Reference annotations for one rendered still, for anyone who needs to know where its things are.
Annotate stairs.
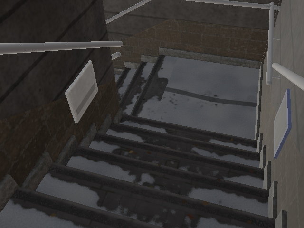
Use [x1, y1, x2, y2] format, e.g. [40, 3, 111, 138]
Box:
[0, 114, 276, 228]
[114, 61, 155, 115]

